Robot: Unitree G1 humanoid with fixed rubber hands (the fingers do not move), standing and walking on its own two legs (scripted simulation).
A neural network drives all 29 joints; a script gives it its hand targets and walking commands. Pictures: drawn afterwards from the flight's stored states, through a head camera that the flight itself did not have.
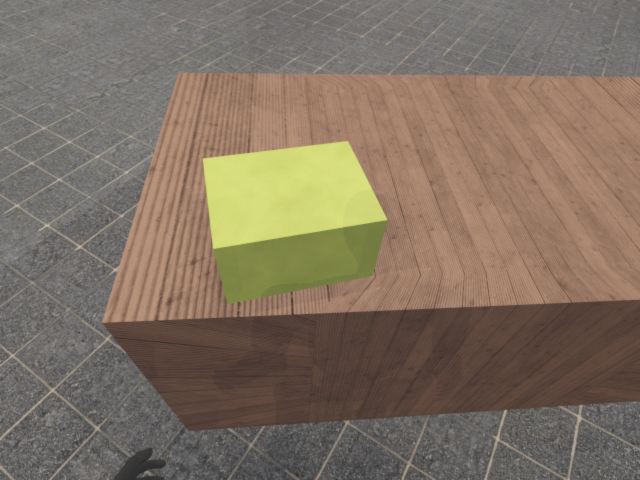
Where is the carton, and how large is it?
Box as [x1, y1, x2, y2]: [203, 141, 386, 303]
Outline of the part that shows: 347,141 203,158 212,243 227,303 369,276 372,274 385,227 386,218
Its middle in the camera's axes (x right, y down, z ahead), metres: -0.05 -0.04 +0.67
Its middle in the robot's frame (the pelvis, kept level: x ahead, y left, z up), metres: +0.53 +0.06 -0.03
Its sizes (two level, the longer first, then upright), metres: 0.256 0.198 0.148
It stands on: a pedestal, 0.66 m high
